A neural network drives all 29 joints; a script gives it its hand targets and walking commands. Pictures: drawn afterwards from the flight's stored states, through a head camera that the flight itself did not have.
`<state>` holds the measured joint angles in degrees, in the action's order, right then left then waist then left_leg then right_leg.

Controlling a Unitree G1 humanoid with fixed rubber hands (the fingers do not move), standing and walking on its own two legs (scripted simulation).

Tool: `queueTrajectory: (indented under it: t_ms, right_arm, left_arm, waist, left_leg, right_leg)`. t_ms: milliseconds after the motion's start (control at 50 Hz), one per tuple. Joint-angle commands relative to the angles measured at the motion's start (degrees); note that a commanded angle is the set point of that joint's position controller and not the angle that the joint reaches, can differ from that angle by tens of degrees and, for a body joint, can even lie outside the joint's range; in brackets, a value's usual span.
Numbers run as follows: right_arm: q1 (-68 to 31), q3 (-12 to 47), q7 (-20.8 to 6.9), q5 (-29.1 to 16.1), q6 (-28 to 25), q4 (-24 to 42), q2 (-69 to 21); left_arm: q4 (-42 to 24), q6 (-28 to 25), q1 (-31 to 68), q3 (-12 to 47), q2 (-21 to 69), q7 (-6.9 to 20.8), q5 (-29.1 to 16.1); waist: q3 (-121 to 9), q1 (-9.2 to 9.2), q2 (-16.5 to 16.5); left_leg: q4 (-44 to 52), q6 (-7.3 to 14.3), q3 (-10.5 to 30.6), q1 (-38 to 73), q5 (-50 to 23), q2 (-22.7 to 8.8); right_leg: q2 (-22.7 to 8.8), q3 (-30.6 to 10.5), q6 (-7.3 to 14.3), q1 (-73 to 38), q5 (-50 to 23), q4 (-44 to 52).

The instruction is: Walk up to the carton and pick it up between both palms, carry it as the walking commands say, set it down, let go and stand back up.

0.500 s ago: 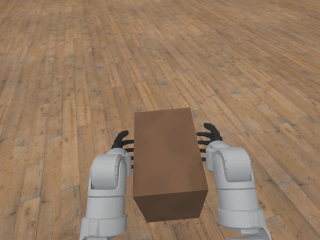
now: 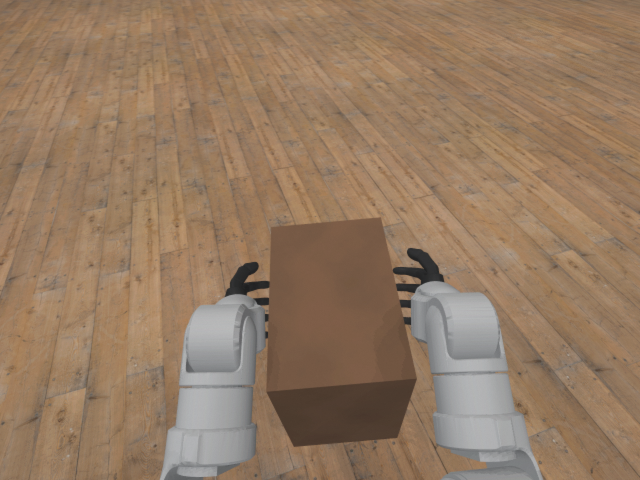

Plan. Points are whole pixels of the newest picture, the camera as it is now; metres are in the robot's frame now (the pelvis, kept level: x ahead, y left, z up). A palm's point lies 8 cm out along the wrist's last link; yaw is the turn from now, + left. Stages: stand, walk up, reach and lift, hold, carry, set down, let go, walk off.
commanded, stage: carry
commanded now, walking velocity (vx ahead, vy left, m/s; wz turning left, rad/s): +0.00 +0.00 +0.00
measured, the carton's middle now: (336, 335) +0.31 +0.00 +0.02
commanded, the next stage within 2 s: hold in 0.34 s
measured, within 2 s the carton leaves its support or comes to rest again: neither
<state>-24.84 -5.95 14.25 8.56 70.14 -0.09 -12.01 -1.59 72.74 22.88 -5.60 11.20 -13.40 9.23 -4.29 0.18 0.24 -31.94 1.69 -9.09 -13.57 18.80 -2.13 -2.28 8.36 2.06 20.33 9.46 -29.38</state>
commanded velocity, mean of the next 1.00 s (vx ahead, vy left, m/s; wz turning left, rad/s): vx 0.00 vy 0.00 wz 0.00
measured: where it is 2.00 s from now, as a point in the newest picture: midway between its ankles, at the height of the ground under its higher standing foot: outside the picture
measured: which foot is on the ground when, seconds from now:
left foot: down 0.00-1.00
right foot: down 0.00-1.00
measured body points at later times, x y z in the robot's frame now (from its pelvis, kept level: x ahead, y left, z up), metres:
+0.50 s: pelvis -0.01 +0.01 +0.01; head -0.02 -0.01 +0.45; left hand +0.29 +0.13 +0.03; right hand +0.30 -0.10 +0.03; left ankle -0.02 +0.10 -0.73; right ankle +0.07 -0.12 -0.73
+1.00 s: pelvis -0.03 -0.04 +0.00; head -0.09 -0.05 +0.44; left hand +0.28 +0.12 +0.05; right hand +0.31 -0.11 +0.06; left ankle -0.02 +0.10 -0.73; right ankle +0.07 -0.13 -0.73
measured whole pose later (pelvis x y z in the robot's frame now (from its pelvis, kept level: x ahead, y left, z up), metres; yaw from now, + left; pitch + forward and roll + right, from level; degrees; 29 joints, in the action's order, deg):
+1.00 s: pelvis -0.03 -0.04 +0.00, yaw +13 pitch -11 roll -1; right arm -30.3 -22.0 9.6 21.2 41.3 -31.6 -14.0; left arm 37.9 39.1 31.4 -18.9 12.7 -5.0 20.8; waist 2.0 4.4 -0.7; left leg -31.9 0.8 8.7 -5.9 15.4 2.9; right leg 3.2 -3.0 0.6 7.9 9.7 -28.3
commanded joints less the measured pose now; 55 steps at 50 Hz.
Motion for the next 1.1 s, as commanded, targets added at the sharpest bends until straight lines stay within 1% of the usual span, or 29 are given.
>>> queueTrajectory:
  t_ms: [0, 320, 340, 360, 380, 400, 420, 440, 460, 480, 500, 520, 540, 560, 580, 620, 640, 680, 720, 760, 800, 840, 880, 900, 920, 960, 1000, 1040, 1080]
  right_arm:
    - [-25.6, 29.7, -18.8, -24.5, -1.4, 2.8, -62.8]
    - [-22.5, 30.2, -19.0, -22.9, -5.0, 3.5, -59.7]
    - [-2.4, 10.0, -19.6, -2.8, -15.2, -16.6, -48.5]
    - [-6.4, 8.2, -20.1, -1.0, -21.7, -32.0, -49.9]
    - [-9.2, 14.6, -21.1, -3.5, -27.6, -23.1, -54.5]
    - [-12.8, 21.1, -22.2, -6.3, -30.8, -16.0, -59.9]
    - [-16.0, 25.7, -23.1, -9.3, -32.2, -10.9, -62.4]
    - [-18.7, 29.6, -23.2, -11.9, -32.9, -4.8, -64.0]
    - [-20.7, 32.1, -23.0, -13.7, -33.2, -0.7, -63.9]
    - [-21.4, 32.1, -23.0, -14.1, -33.0, -0.1, -61.5]
    - [-20.8, 31.2, -22.9, -13.5, -32.4, -1.1, -59.9]
    - [-19.6, 29.8, -22.6, -12.9, -31.6, -2.7, -58.7]
    - [-18.5, 28.0, -22.4, -12.1, -30.9, -4.4, -57.6]
    - [-17.9, 26.0, -22.4, -11.4, -30.4, -6.1, -57.0]
    - [-18.8, 24.5, -22.5, -10.7, -30.1, -8.1, -56.7]
    - [-23.3, 22.6, -22.8, -10.0, -29.7, -10.5, -56.1]
    - [-25.8, 21.8, -23.0, -9.6, -29.5, -11.8, -55.9]
    - [-29.4, 19.9, -23.2, -9.1, -28.8, -16.3, -56.2]
    - [-31.2, 17.9, -23.2, -8.3, -28.1, -21.9, -57.2]
    - [-31.9, 16.4, -23.0, -7.8, -27.8, -27.0, -59.2]
    - [-32.3, 14.8, -22.6, -7.3, -28.0, -30.7, -61.5]
    - [-32.4, 13.6, -22.1, -7.1, -28.5, -32.6, -63.6]
    - [-32.5, 12.9, -21.5, -7.0, -29.0, -32.8, -65.3]
    - [-36.0, 10.3, -21.1, -4.1, -29.2, -35.5, -67.8]
    - [-37.1, 9.7, -20.7, -4.0, -29.7, -35.2, -67.9]
    - [-38.1, 7.6, -20.3, -3.4, -30.7, -36.1, -67.7]
    - [-38.7, 5.4, -20.2, -2.1, -31.5, -38.0, -66.4]
    - [-38.4, 3.6, -19.9, -0.6, -32.5, -39.4, -65.3]
    - [-37.4, 2.4, -19.7, 0.9, -33.7, -40.0, -64.2]
  left_arm:
    - [-7.1, -4.6, 33.3, 30.8, 59.3, 18.1, -24.8]
    - [-7.1, -8.3, 29.5, 31.5, 57.6, 17.8, -23.2]
    - [13.1, -18.3, 12.1, 11.4, 48.6, 18.4, -3.1]
    - [27.3, -24.9, 13.3, 8.8, 46.2, 18.6, -2.2]
    - [17.6, -31.1, 18.0, 15.8, 49.7, 19.6, -6.1]
    - [11.2, -34.0, 19.9, 23.6, 57.0, 20.4, -9.4]
    - [8.3, -35.2, 18.6, 28.1, 60.7, 20.5, -11.5]
    - [3.2, -36.0, 20.5, 33.2, 63.7, 20.6, -14.0]
    - [0.4, -36.4, 21.2, 35.4, 64.2, 20.5, -15.1]
    - [1.5, -36.2, 20.5, 35.1, 62.9, 20.3, -14.8]
    - [3.1, -36.1, 21.3, 35.3, 62.2, 20.5, -14.9]
    - [4.7, -35.9, 22.0, 35.4, 61.2, 20.9, -15.4]
    - [6.8, -35.8, 22.5, 35.0, 60.4, 21.4, -15.5]
    - [8.5, -35.8, 23.5, 34.7, 60.0, 21.8, -15.4]
    - [10.5, -36.0, 25.4, 34.1, 59.7, 22.2, -14.8]
    - [13.7, -36.5, 29.0, 31.2, 59.1, 22.5, -13.6]
    - [15.1, -36.7, 31.0, 29.3, 58.9, 22.4, -12.9]
    - [18.2, -37.0, 34.6, 25.0, 57.9, 22.1, -11.1]
    - [22.4, -37.1, 36.6, 20.6, 56.9, 21.8, -9.2]
    - [26.3, -37.3, 38.0, 17.1, 56.2, 21.7, -7.7]
    - [29.6, -37.5, 39.6, 15.0, 56.0, 22.1, -6.8]
    - [31.6, -37.9, 41.3, 14.5, 56.3, 22.7, -6.7]
    - [32.2, -38.3, 43.2, 14.8, 56.6, 23.4, -7.1]
    - [34.2, -38.2, 51.2, 11.3, 58.5, 24.1, -5.4]
    - [34.8, -38.7, 51.9, 10.7, 58.0, 24.5, -5.1]
    - [36.7, -39.5, 51.9, 8.7, 57.9, 24.9, -3.6]
    - [39.6, -40.3, 50.5, 5.4, 57.1, 24.8, -1.5]
    - [41.8, -41.3, 49.1, 3.2, 56.4, 24.7, 0.1]
    - [42.9, -42.3, 47.7, 2.3, 56.0, 24.5, 1.0]
  waist:
    - [-17.4, 0.1, -0.4]
    - [-18.3, -0.1, -0.4]
    - [8.5, -1.99, -7.0]
    - [3.5, -1.17, -5.9]
    - [-4.6, -0.22, -4.2]
    - [-14.6, -0.4, -4.8]
    - [-22.8, -1.76, -4.6]
    - [-30.6, -0.77, -3.8]
    - [-33.4, -0.33, -3.1]
    - [-29.7, 0.83, -2.8]
    - [-25.7, 3.3, -0.7]
    - [-21.5, 5.54, 0.5]
    - [-17.3, 7.49, 1.4]
    - [-13.9, 8.94, 1.2]
    - [-11.1, 9.09, 0.5]
    - [-7.9, 8.21, -0.4]
    - [-7.2, 7.49, -0.7]
    - [-6.4, 5.53, -1.1]
    - [-5.4, 3.32, -0.3]
    - [-4.4, 1.35, 1.1]
    - [-4.2, 0.35, 2.3]
    - [-4.5, 0.39, 2.9]
    - [-5.5, 1.16, 3.0]
    - [-5.8, 5.46, 3.3]
    - [-6.1, 4.86, 3.4]
    - [-6.9, 4.67, 2.4]
    - [-6.7, 3.8, 2.3]
    - [-6.5, 3.67, 2.5]
    - [-6.6, 3.88, 2.4]
  left_leg:
    - [6.2, 0.7, 7.2, 1.7, -7.0, -6.9]
    - [5.5, 1.2, 7.2, 1.5, -10.3, -7.1]
    - [10.3, 1.8, 16.4, -5.9, -8.2, 2.2]
    - [10.2, 2.2, 14.6, -4.9, -8.7, 3.7]
    - [9.4, 2.6, 15.4, -1.0, -15.9, 4.2]
    - [7.7, 1.9, 16.5, 3.6, -28.3, 4.1]
    - [5.9, 0.4, 17.4, 8.0, -38.3, 4.4]
    - [4.8, -0.6, 18.8, 12.1, -44.8, 4.1]
    - [4.7, -0.9, 19.7, 14.8, -46.9, 4.1]
    - [5.8, -1.0, 20.4, 14.0, -41.8, 4.2]
    - [6.8, -0.8, 20.8, 13.2, -35.1, 4.2]
    - [7.5, -0.8, 20.9, 12.6, -28.7, 4.3]
    - [8.1, -0.7, 21.0, 11.5, -23.0, 4.3]
    - [8.7, -0.7, 21.0, 10.7, -18.2, 4.6]
    - [9.5, -0.7, 20.9, 7.2, -11.5, 4.6]
    - [11.1, -0.1, 20.7, 0.4, -0.7, 4.2]
    - [11.8, 0.3, 20.7, -2.4, 3.5, 3.9]
    - [12.1, 0.8, 20.1, -5.9, 8.8, 3.8]
    - [11.2, 1.1, 19.1, -7.4, 10.4, 4.3]
    - [9.7, 1.3, 17.8, -7.1, 9.2, 5.2]
    - [8.4, 1.3, 16.6, -5.5, 6.9, 6.0]
    - [7.5, 1.3, 15.9, -3.9, 4.7, 6.6]
    - [7.0, 1.4, 15.5, -2.3, 3.1, 7.0]
    - [7.1, 2.1, 15.2, -1.1, 4.7, 7.1]
    - [6.8, 2.2, 15.3, -0.1, 5.0, 7.2]
    - [6.5, 2.1, 15.3, -0.1, 3.9, 7.0]
    - [6.6, 2.2, 15.3, -1.8, 3.4, 6.8]
    - [6.9, 2.3, 15.3, -2.9, 2.6, 6.7]
    - [7.3, 2.3, 15.4, -3.0, 1.2, 6.6]
  right_leg:
    - [-6.4, -7.4, 0.7, -9.2, -7.1, 3.2]
    - [-6.4, -7.3, 0.9, -9.2, -8.3, 2.3]
    - [6.0, -13.8, 3.1, -14.9, -7.3, 3.1]
    - [5.2, -16.0, 2.8, -16.2, -7.8, 4.2]
    - [6.0, -16.5, 1.6, -19.2, -11.4, 2.8]
    - [6.4, -17.0, 0.2, -22.6, -18.8, 1.5]
    - [7.2, -16.8, -0.5, -24.1, -24.2, 1.0]
    - [7.7, -16.6, -1.1, -26.0, -27.1, 0.0]
    - [8.1, -16.3, -1.6, -26.4, -27.7, -0.1]
    - [8.5, -15.9, -1.4, -24.7, -24.3, 0.5]
    - [8.6, -15.3, -1.5, -22.6, -20.6, 1.1]
    - [8.3, -14.9, -1.5, -20.8, -17.3, 2.0]
    - [8.1, -14.4, -1.5, -19.2, -14.3, 2.8]
    - [7.9, -13.9, -1.5, -17.9, -11.2, 3.3]
    - [7.8, -13.6, -1.5, -18.8, -6.8, 3.6]
    - [7.7, -13.3, -1.7, -22.3, -1.0, 3.3]
    - [7.6, -13.1, -2.0, -23.8, 1.2, 2.8]
    - [7.4, -13.1, -2.4, -25.2, 5.6, 2.6]
    - [6.9, -13.9, -2.6, -24.7, 9.9, 3.7]
    - [6.1, -15.1, -2.8, -23.3, 12.9, 5.5]
    - [5.3, -16.2, -3.0, -21.6, 14.3, 7.3]
    - [4.9, -16.8, -3.4, -20.6, 14.1, 8.4]
    - [4.6, -17.2, -3.7, -20.4, 13.0, 9.1]
    - [3.0, -17.2, -2.4, -21.3, 15.6, 10.2]
    - [2.7, -17.4, -2.3, -20.3, 17.5, 10.7]
    - [2.6, -17.4, -2.2, -20.9, 16.5, 10.3]
    - [2.7, -17.1, -2.4, -22.1, 15.2, 9.4]
    - [2.9, -16.5, -2.6, -22.6, 13.0, 8.5]
    - [3.3, -15.9, -2.7, -22.7, 9.6, 7.5]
